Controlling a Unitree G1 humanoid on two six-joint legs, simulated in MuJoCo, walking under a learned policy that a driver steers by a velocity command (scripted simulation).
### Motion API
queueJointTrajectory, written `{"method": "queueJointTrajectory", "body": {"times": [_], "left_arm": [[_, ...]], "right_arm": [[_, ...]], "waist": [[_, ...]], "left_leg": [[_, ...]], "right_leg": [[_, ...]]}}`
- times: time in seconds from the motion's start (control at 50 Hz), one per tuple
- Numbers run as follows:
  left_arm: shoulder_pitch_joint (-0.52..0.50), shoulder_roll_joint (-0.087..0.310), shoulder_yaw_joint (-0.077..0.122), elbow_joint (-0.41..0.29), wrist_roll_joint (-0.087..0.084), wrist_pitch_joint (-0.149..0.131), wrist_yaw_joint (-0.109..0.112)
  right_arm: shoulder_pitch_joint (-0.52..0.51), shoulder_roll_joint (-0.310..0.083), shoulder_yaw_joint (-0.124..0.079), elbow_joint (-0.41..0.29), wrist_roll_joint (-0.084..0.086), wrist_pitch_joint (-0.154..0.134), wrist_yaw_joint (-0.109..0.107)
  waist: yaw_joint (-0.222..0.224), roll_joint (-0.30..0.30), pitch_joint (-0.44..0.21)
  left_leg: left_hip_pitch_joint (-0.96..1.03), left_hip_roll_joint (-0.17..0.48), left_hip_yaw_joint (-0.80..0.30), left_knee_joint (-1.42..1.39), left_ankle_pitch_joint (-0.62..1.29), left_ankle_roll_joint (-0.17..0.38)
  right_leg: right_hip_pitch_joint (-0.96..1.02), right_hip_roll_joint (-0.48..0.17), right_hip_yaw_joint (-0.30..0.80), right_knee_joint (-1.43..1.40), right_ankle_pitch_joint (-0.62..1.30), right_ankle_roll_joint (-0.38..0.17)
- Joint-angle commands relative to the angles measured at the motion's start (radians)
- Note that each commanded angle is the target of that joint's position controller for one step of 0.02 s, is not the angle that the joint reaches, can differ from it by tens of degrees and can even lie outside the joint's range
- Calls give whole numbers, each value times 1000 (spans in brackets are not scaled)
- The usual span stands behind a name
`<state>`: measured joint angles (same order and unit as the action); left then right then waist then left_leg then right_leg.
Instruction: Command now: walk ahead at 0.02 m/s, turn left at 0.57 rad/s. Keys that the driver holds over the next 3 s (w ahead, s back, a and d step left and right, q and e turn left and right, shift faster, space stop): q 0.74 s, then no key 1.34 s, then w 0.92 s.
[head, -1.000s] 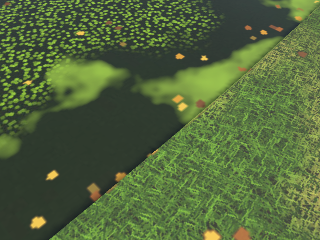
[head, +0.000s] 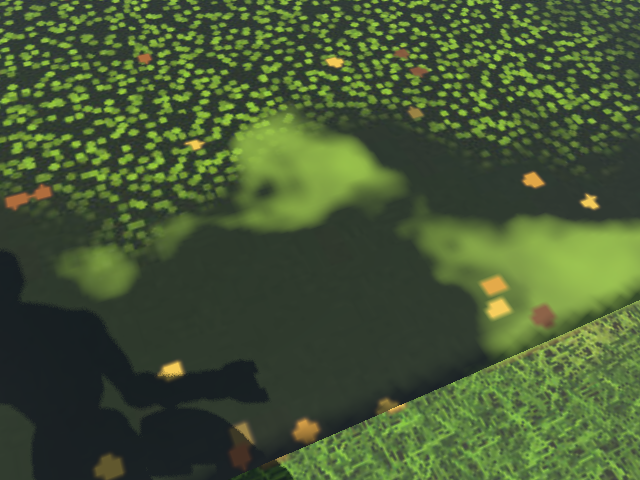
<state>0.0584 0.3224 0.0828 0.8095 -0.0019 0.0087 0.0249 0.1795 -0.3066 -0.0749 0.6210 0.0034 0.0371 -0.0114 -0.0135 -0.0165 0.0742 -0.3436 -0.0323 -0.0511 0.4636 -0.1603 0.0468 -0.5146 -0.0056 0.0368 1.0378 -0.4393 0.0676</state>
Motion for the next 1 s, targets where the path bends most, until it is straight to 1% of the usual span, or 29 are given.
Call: {"method": "queueJointTrajectory", "body": {"times": [0.02, 0.08, 0.14, 0.16, 0.2, 0.22, 0.24, 0.26, 0.28, 0.3, 0.32, 0.34, 0.4, 0.44, 0.48, 0.54, 0.58, 0.62, 0.64, 0.66, 0.68, 0.7, 0.72, 0.74, 0.76, 0.82, 0.88, 0.96, 1.0], "left_arm": [[34, 60, 11, -42, -3, -8, 5], [20, 60, 8, -47, -5, -9, -3], [24, 77, 13, -51, -9, -17, -17], [33, 80, 15, -52, -10, -22, -22], [95, 80, 21, -36, -8, -33, -32], [127, 110, 32, -28, 1, -34, -30], [145, 183, 47, -36, 18, -28, -22], [113, 227, 54, -35, 47, -26, -23], [49, 165, 37, -73, 47, -32, -19], [0, 117, 24, -85, 34, -32, -13], [-24, 98, 18, -94, 19, -29, -7], [-24, 86, 13, -94, 4, -28, -2], [43, 93, 13, -84, 11, -12, 12], [83, 117, 22, -80, 14, -3, 15], [77, 145, 33, -86, 11, 4, 9], [58, 174, 44, -93, 0, 8, -6], [57, 182, 48, -90, -15, 6, -14], [39, 170, 46, -85, -36, 2, -18], [96, 131, 36, -61, -31, -2, -22], [99, 61, 14, -82, 17, -4, -25], [10, 65, 12, -141, 23, -6, -12], [-22, 113, 26, -143, 6, -4, -5], [-17, 120, 31, -140, -6, -2, -3], [3, 119, 35, -120, 0, -1, 4], [19, 130, 39, -112, 7, 2, 7], [65, 101, 30, -90, -3, 4, -1], [42, 71, 14, -97, -4, 9, -3], [35, 72, 7, -103, -5, 8, -11], [43, 75, 7, -103, -8, 3, -15]], "right_arm": [[-14, -172, -52, -77, 3, -9, -17], [-20, -185, -58, -83, 4, 0, -21], [-29, -181, -56, -87, 5, 7, -14], [-35, -178, -55, -90, 8, 9, -13], [-64, -171, -51, -96, 20, 16, -15], [-47, -150, -45, -95, 22, 17, -18], [1, -92, -29, -93, 10, 16, -17], [-9, -125, -43, -128, 19, 8, -19], [20, -203, -67, -99, 6, 3, -20], [39, -218, -79, -74, 13, 7, -17], [63, -192, -77, -48, 13, 18, -20], [64, -171, -71, -45, 11, 26, -20], [-1, -115, -49, -78, 27, 29, -11], [-46, -99, -39, -103, 24, 29, -6], [-56, -84, -28, -118, 18, 29, 1], [-38, -95, -29, -122, 20, 33, 11], [-16, -103, -34, -120, 22, 39, 19], [53, -101, -43, -95, 19, 43, 23], [92, -135, -57, -83, 16, 42, 13], [126, -252, -86, -96, 16, 35, -3], [112, -290, -82, -120, -20, 9, 8], [104, -233, -67, -115, -24, -16, 19], [64, -201, -55, -103, -16, -30, 17], [20, -182, -51, -103, -2, -31, 10], [-14, -158, -40, -105, 9, -29, 2], [-18, -132, -22, -103, -5, -26, -12], [-10, -131, -19, -86, -7, -24, -15], [-20, -141, -17, -67, -15, -19, -5], [-27, -131, -10, -53, -13, -18, 4]], "waist": [[15, 138, -208], [1, 168, -198], [-6, 192, -180], [-2, 195, -178], [38, 185, -175], [42, 147, -180], [11, -56, -194], [-8, -298, -126], [-11, -189, -111], [-31, -137, -101], [-38, -113, -91], [-24, -114, -77], [25, -133, -78], [60, -145, -99], [68, -155, -118], [61, -172, -129], [47, -169, -128], [-3, -140, -137], [-10, -53, -153], [2, 232, -166], [-31, 325, -188], [-55, 210, -191], [-23, 188, -150], [-2, 136, -137], [12, 141, -133], [24, 143, -177], [6, 148, -159], [-16, 166, -120], [-16, 164, -109]], "left_leg": [[198, 220, -246, -99, 367, 193], [147, 210, -296, -107, 216, 187], [131, 202, -374, -101, 128, 175], [134, 198, -400, -91, 122, 168], [104, 162, -412, -45, 99, 126], [46, 120, -385, 7, 10, 80], [-81, 11, -255, 217, -254, 18], [-238, -103, -98, 424, -479, -31], [-237, -37, -132, 605, -444, -58], [-236, -32, -120, 675, -379, -70], [-245, -25, -106, 719, -329, -90], [-279, -18, -100, 759, -285, -108], [-304, 9, -28, 672, -234, -137], [-296, 38, -8, 565, -240, -149], [-220, 63, 25, 458, -258, -147], [-89, 60, 86, 325, -251, -125], [-35, 54, 105, 220, -212, -98], [103, 27, 134, 15, -56, -44], [238, 32, 77, -74, 89, -5], [413, 265, -256, -102, 452, 87], [341, 440, -493, -111, 537, 306], [321, 403, -433, -130, 463, 318], [289, 339, -342, -124, 398, 257], [277, 282, -290, -119, 323, 203], [269, 265, -262, -113, 349, 181], [251, 233, -210, -113, 408, 185], [248, 223, -215, -117, 302, 182], [163, 221, -251, -125, 137, 191], [139, 222, -279, -117, 102, 190]], "right_leg": [[9, 10, 32, -133, 54, 20], [81, 24, 38, -249, 82, 20], [127, 38, 45, -347, 78, 4], [145, 41, 45, -394, 84, -5], [255, 41, 26, -589, 204, -33], [346, -23, 61, -670, 283, -62], [446, -240, 258, -724, 361, -141], [359, -390, 480, -773, 467, -301], [332, -393, 438, -766, 477, -337], [322, -332, 329, -745, 471, -298], [336, -274, 245, -732, 440, -262], [361, -263, 209, -726, 458, -260], [436, -237, 112, -728, 504, -275], [506, -264, 99, -721, 539, -290], [502, -280, 63, -713, 566, -290], [447, -294, 14, -698, 616, -282], [443, -309, 2, -666, 613, -266], [391, -290, -48, -573, 553, -205], [300, -245, -109, -462, 426, -134], [38, -127, -200, -160, 19, -33], [-126, 0, -79, 67, -258, 4], [-138, -25, 7, 172, -232, 1], [-140, -40, 26, 184, -146, -12], [-138, -49, 35, 146, -68, -14], [-128, -51, 34, 122, -14, -7], [-37, -27, 12, 80, 75, 17], [6, -34, 13, -96, 92, 25], [122, -32, 3, -267, 65, 14], [166, -28, -1, -338, 62, 4]]}}
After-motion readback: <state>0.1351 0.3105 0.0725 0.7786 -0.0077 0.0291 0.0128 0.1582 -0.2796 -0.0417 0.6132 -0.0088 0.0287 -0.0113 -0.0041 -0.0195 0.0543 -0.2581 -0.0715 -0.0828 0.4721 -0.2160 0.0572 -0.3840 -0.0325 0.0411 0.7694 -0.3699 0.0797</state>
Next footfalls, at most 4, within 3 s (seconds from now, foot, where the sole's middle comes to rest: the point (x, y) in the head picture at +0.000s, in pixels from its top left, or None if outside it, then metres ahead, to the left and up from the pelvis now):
0.22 right None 0.08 -0.15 -0.78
0.64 left None -0.01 0.11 -0.78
1.08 right None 0.11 -0.10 -0.78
2.40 left None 0.04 0.16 -0.78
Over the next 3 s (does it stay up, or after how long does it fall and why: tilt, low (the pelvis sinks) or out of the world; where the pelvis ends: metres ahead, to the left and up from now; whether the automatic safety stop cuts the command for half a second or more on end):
stays up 0.32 0.17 -0.02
